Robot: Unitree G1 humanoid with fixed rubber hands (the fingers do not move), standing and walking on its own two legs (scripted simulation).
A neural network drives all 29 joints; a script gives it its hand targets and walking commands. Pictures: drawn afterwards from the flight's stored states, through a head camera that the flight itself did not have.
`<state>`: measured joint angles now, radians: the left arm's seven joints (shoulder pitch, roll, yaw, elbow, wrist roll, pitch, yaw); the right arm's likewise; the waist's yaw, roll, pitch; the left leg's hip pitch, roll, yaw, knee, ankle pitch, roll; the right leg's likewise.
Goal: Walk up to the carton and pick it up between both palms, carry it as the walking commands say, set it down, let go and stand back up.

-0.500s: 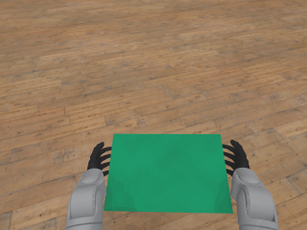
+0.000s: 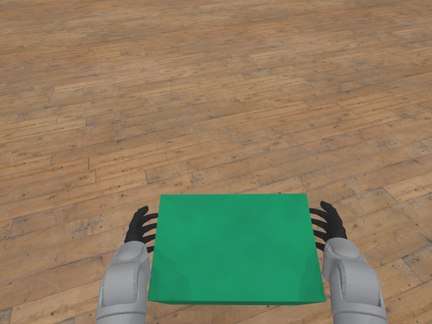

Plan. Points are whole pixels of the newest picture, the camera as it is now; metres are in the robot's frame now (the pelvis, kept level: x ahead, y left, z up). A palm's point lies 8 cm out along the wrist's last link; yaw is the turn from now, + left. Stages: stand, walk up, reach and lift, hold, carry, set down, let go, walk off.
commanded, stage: carry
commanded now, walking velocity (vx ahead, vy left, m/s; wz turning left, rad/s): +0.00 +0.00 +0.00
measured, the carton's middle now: (233, 253) +0.28 +0.00 -0.05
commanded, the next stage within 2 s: none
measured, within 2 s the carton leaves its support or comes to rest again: neither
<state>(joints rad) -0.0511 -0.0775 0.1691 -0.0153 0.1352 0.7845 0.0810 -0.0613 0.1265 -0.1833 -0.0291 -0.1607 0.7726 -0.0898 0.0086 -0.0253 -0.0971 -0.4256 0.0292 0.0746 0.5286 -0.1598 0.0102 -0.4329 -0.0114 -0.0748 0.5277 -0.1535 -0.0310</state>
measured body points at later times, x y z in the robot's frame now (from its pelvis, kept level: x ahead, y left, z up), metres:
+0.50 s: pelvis +0.03 +0.01 +0.00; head +0.02 +0.02 +0.45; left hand +0.30 +0.20 +0.02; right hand +0.30 -0.17 +0.03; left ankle +0.07 +0.12 -0.73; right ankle +0.07 -0.10 -0.73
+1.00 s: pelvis +0.06 +0.02 +0.01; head +0.04 +0.02 +0.45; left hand +0.33 +0.20 +0.02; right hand +0.33 -0.16 +0.03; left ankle +0.07 +0.12 -0.73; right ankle +0.07 -0.10 -0.73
